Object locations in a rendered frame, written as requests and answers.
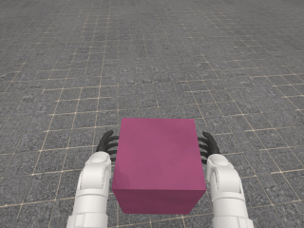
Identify robot right forearm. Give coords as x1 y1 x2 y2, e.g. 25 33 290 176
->
206 154 255 228

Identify right robot hand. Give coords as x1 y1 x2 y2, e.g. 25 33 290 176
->
198 131 220 165

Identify robot left forearm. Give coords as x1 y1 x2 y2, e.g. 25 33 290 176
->
66 151 112 228

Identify left robot hand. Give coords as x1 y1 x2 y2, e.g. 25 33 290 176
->
96 130 120 162

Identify carton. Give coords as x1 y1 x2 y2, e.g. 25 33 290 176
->
111 118 207 215

